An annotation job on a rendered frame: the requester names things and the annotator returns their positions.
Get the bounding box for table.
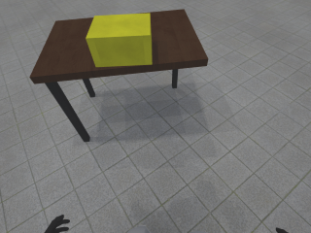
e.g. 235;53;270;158
29;9;208;142

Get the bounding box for robot left hand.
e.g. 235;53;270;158
45;215;70;233

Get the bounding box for carton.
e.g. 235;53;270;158
86;13;153;68

